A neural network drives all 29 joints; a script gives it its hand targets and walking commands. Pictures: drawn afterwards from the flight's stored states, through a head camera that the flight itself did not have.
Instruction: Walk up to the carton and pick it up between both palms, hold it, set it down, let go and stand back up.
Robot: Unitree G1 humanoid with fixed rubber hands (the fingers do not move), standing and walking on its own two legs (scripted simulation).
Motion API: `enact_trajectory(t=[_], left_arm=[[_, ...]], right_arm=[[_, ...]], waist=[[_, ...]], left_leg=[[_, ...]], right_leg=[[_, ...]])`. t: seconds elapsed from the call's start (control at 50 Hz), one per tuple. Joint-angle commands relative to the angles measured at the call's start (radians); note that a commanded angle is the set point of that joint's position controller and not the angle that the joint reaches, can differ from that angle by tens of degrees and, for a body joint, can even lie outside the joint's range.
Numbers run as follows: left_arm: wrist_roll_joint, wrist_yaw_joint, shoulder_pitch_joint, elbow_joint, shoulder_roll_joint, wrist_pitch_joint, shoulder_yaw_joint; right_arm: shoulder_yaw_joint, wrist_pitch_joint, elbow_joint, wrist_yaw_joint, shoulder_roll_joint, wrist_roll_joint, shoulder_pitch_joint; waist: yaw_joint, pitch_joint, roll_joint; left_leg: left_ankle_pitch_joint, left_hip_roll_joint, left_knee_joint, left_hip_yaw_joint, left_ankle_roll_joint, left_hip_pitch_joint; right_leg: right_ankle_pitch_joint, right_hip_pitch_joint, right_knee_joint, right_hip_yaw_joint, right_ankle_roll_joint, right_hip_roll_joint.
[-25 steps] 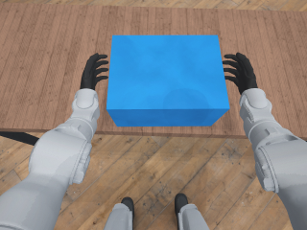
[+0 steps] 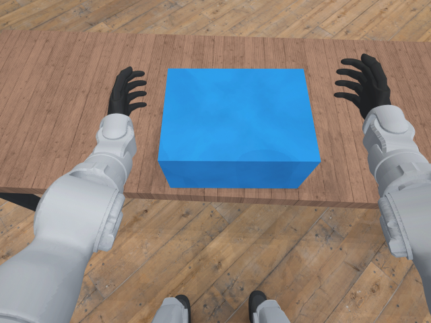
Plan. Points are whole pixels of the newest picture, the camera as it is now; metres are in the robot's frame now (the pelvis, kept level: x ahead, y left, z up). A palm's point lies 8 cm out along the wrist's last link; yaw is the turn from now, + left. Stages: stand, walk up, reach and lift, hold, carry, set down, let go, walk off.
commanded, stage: set down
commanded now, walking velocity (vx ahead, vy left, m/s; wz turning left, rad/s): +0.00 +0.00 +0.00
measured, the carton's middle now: (234, 130) +0.53 -0.01 -0.07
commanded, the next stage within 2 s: none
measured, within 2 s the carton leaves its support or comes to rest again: neither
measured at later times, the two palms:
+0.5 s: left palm (105, 115) +0.46 +0.21 +0.07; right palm (402, 110) +0.47 -0.26 +0.10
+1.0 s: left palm (102, 151) +0.41 +0.22 +0.03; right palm (403, 150) +0.42 -0.27 +0.06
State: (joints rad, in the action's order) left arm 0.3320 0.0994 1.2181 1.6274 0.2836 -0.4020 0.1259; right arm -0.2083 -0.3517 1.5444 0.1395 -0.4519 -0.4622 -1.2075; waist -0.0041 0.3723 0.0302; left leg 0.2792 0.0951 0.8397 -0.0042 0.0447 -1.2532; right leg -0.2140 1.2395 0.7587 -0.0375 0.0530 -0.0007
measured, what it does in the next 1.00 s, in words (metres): stands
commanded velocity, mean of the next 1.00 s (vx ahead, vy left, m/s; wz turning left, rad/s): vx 0.00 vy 0.00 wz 0.00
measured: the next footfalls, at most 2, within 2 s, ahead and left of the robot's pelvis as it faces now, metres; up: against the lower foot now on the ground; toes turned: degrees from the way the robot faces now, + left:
none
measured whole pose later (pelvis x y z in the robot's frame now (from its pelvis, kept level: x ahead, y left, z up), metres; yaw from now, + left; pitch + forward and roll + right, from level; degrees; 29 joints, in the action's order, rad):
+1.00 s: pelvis -0.02 +0.00 +0.01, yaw +0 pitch +32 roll -2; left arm 0.38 0.06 0.90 1.34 0.33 -0.32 0.20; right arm -0.23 -0.30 1.38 0.17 -0.51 -0.52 -0.92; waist 0.00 0.33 0.03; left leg 0.26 0.09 0.84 0.00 0.04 -1.13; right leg -0.20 1.12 0.76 -0.04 0.05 0.00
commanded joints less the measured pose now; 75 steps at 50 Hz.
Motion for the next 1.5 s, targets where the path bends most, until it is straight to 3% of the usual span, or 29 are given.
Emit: enact_trajectory(t=[0.0, 0.08, 0.16, 0.22, 0.28, 0.38, 0.42, 0.46, 0.56, 0.58, 0.6, 0.62, 0.64, 0.68, 0.72, 0.82, 0.84, 0.92, 0.94, 0.96, 1.0, 1.04, 1.1, 1.22, 1.26, 1.28, 1.38, 1.4, 1.48], left_arm=[[0.094, -0.008, 0.456, -0.215, 0.266, 0.002, 0.031], [0.129, -0.014, 0.484, -0.251, 0.294, 0.041, 0.05], [0.115, -0.015, 0.443, -0.277, 0.283, 0.07, 0.053], [0.118, -0.019, 0.456, -0.265, 0.27, 0.09, 0.068], [0.121, -0.021, 0.449, -0.278, 0.279, 0.092, 0.062], [0.095, -0.021, 0.397, -0.322, 0.271, 0.092, 0.041], [0.113, -0.025, 0.376, -0.324, 0.246, 0.085, 0.07], [0.121, -0.024, 0.39, -0.326, 0.248, 0.083, 0.081], [0.11, -0.028, 0.331, -0.349, 0.234, 0.072, 0.073], [0.11, -0.03, 0.302, -0.357, 0.243, 0.067, 0.069], [0.117, -0.028, 0.362, -0.346, 0.252, 0.069, 0.081], [0.117, -0.03, 0.269, -0.367, 0.229, 0.064, 0.084], [0.124, -0.031, 0.337, -0.354, 0.224, 0.067, 0.098], [0.107, -0.032, 0.253, -0.361, 0.215, 0.058, 0.078], [0.097, -0.028, 0.275, -0.383, 0.226, 0.052, 0.066], [0.066, -0.036, 0.124, -0.434, 0.181, 0.039, 0.059], [0.064, -0.038, 0.108, -0.437, 0.169, 0.039, 0.055], [0.046, -0.039, 0.03, -0.501, 0.142, 0.024, 0.054], [0.045, -0.038, 0.043, -0.527, 0.143, 0.021, 0.048], [0.049, -0.036, 0.025, -0.536, 0.144, 0.017, 0.048], [0.06, -0.034, -0.002, -0.563, 0.141, 0.008, 0.056], [0.064, -0.028, 0.005, -0.582, 0.151, 0.005, 0.059], [0.038, -0.026, -0.117, -0.609, 0.127, -0.003, 0.051], [0.041, -0.021, -0.162, -0.644, 0.117, -0.018, 0.05], [0.038, -0.023, -0.232, -0.658, 0.102, -0.022, 0.048], [0.029, -0.023, -0.248, -0.662, 0.102, -0.026, 0.042], [0.005, -0.023, -0.348, -0.694, 0.097, -0.044, 0.015], [0.029, -0.018, -0.207, -0.697, 0.135, -0.044, 0.019], [0.018, -0.015, -0.405, -0.706, 0.077, -0.047, 0.022]], right_arm=[[-0.036, -0.005, -0.15, 0.025, -0.335, -0.09, -0.425], [-0.04, 0.038, -0.221, 0.03, -0.331, -0.106, -0.452], [-0.055, 0.062, -0.197, 0.038, -0.337, -0.12, -0.406], [-0.041, 0.08, -0.191, 0.043, -0.343, -0.116, -0.409], [-0.027, 0.081, -0.208, 0.041, -0.345, -0.099, -0.405], [-0.016, 0.073, -0.238, 0.042, -0.343, -0.101, -0.348], [-0.004, 0.073, -0.233, 0.041, -0.336, -0.09, -0.324], [0.011, 0.075, -0.24, 0.044, -0.343, -0.081, -0.342], [0.003, 0.066, -0.237, 0.046, -0.332, -0.091, -0.281], [-0.006, 0.068, -0.261, 0.044, -0.31, -0.091, -0.26], [0.013, 0.071, -0.242, 0.046, -0.323, -0.093, -0.313], [0.004, 0.066, -0.26, 0.05, -0.319, -0.086, -0.239], [0.021, 0.064, -0.258, 0.048, -0.33, -0.088, -0.302], [0.016, 0.057, -0.258, 0.046, -0.312, -0.076, -0.225], [0.019, 0.05, -0.248, 0.046, -0.311, -0.09, -0.236], [0.011, 0.025, -0.275, 0.045, -0.294, -0.099, -0.109], [0.024, 0.02, -0.265, 0.046, -0.304, -0.09, -0.098], [0.029, -0.011, -0.31, 0.048, -0.294, -0.104, -0.036], [0.033, -0.015, -0.337, 0.049, -0.297, -0.102, -0.046], [0.05, -0.02, -0.334, 0.053, -0.307, -0.098, -0.022], [0.06, -0.026, -0.392, 0.052, -0.292, -0.09, -0.003], [0.066, -0.021, -0.392, 0.056, -0.282, -0.098, 0.009], [0.077, -0.031, -0.391, 0.06, -0.277, -0.09, 0.128], [0.079, -0.055, -0.424, 0.067, -0.268, -0.101, 0.17], [0.071, -0.062, -0.441, 0.068, -0.244, -0.104, 0.236], [0.061, -0.067, -0.444, 0.07, -0.247, -0.108, 0.247], [0.062, -0.094, -0.471, 0.066, -0.216, -0.107, 0.359], [0.082, -0.092, -0.492, 0.065, -0.234, -0.105, 0.234], [0.069, -0.103, -0.49, 0.065, -0.2, -0.091, 0.42]], waist=[[-0.067, 0.825, -0.015], [-0.072, 0.835, -0.035], [-0.073, 0.834, -0.032], [-0.059, 0.78, -0.035], [-0.05, 0.773, -0.054], [-0.064, 0.732, -0.05], [-0.037, 0.695, -0.044], [-0.035, 0.671, -0.046], [-0.038, 0.63, -0.044], [-0.052, 0.629, -0.061], [-0.036, 0.616, -0.041], [-0.041, 0.612, -0.059], [-0.032, 0.611, -0.047], [-0.029, 0.607, -0.064], [-0.038, 0.616, -0.044], [-0.044, 0.607, -0.041], [-0.028, 0.607, -0.053], [-0.039, 0.58, -0.034], [-0.05, 0.58, -0.033], [-0.034, 0.561, -0.026], [-0.033, 0.544, -0.052], [-0.039, 0.517, -0.041], [-0.039, 0.512, -0.046], [-0.05, 0.461, -0.036], [-0.045, 0.438, -0.064], [-0.06, 0.424, -0.063], [-0.069, 0.37, -0.067], [-0.06, 0.383, -0.057], [-0.058, 0.316, -0.063]], left_leg=[[-0.37, -0.083, 0.013, -0.057, 0.054, 0.538], [-0.312, -0.09, 0.0, -0.061, 0.04, 0.5], [-0.332, -0.089, -0.004, -0.055, 0.038, 0.515], [-0.267, -0.085, -0.024, -0.04, 0.03, 0.513], [-0.237, -0.087, -0.03, -0.044, 0.024, 0.494], [-0.229, -0.091, -0.041, -0.037, 0.027, 0.518], [-0.197, -0.089, -0.041, -0.029, 0.023, 0.527], [-0.149, -0.082, -0.05, -0.021, 0.022, 0.529], [-0.161, -0.088, -0.049, -0.023, 0.022, 0.543], [-0.157, -0.09, -0.048, -0.029, 0.017, 0.527], [-0.123, -0.09, -0.049, -0.019, 0.016, 0.522], [-0.142, -0.085, -0.049, -0.018, 0.013, 0.548], [-0.129, -0.086, -0.044, -0.021, 0.015, 0.527], [-0.145, -0.084, -0.048, -0.015, 0.012, 0.554], [-0.134, -0.089, -0.048, -0.015, 0.017, 0.547], [-0.209, -0.089, -0.045, -0.013, 0.025, 0.598], [-0.212, -0.086, -0.046, -0.005, 0.024, 0.604], [-0.225, -0.086, -0.049, -0.002, 0.032, 0.646], [-0.209, -0.089, -0.054, -0.007, 0.034, 0.637], [-0.179, -0.086, -0.058, 0.006, 0.031, 0.657], [-0.171, -0.088, -0.055, 0.0, 0.026, 0.643], [-0.116, -0.087, -0.061, -0.004, 0.021, 0.628], [-0.131, -0.081, -0.074, 0.011, 0.023, 0.669], [-0.087, -0.081, -0.083, 0.016, 0.023, 0.659], [-0.085, -0.082, -0.091, 0.018, 0.017, 0.678], [-0.096, -0.083, -0.091, 0.015, 0.017, 0.673], [-0.072, -0.088, -0.113, 0.021, 0.014, 0.676], [-0.028, -0.093, -0.108, 0.008, 0.012, 0.637], [-0.011, -0.082, -0.136, 0.027, 0.015, 0.687]], right_leg=[[0.434, -0.483, 0.075, 0.072, 0.014, -0.093], [0.416, -0.532, 0.079, 0.066, 0.016, -0.082], [0.452, -0.576, 0.081, 0.059, 0.01, -0.087], [0.383, -0.555, 0.068, 0.061, 0.007, -0.084], [0.385, -0.589, 0.068, 0.062, 0.009, -0.08], [0.364, -0.604, 0.062, 0.057, 0.01, -0.08], [0.325, -0.581, 0.063, 0.062, 0.01, -0.076], [0.266, -0.554, 0.051, 0.06, 0.006, -0.078], [0.273, -0.578, 0.045, 0.059, 0.005, -0.072], [0.26, -0.593, 0.046, 0.053, 0.007, -0.07], [0.219, -0.551, 0.043, 0.06, 0.004, -0.066], [0.243, -0.577, 0.045, 0.06, 0.005, -0.069], [0.223, -0.549, 0.046, 0.061, 0.001, -0.064], [0.249, -0.575, 0.043, 0.054, 0.0, -0.066], [0.233, -0.576, 0.043, 0.059, 0.001, -0.062], [0.283, -0.604, 0.033, 0.052, -0.007, -0.072], [0.293, -0.604, 0.035, 0.059, -0.007, -0.075], [0.273, -0.592, 0.018, 0.061, -0.012, -0.078], [0.255, -0.593, 0.017, 0.059, -0.012, -0.077], [0.223, -0.584, 0.011, 0.063, -0.011, -0.078], [0.201, -0.576, 0.009, 0.066, -0.011, -0.076], [0.137, -0.557, 0.001, 0.068, -0.011, -0.069], [0.15, -0.573, -0.011, 0.063, -0.018, -0.069], [0.093, -0.569, -0.019, 0.062, -0.024, -0.065], [0.084, -0.578, -0.028, 0.065, -0.023, -0.067], [0.09, -0.586, -0.029, 0.058, -0.027, -0.066], [0.081, -0.629, -0.044, 0.048, -0.026, -0.059], [0.023, -0.599, -0.046, 0.051, -0.023, -0.058], [0.01, -0.608, -0.058, 0.048, -0.027, -0.055]])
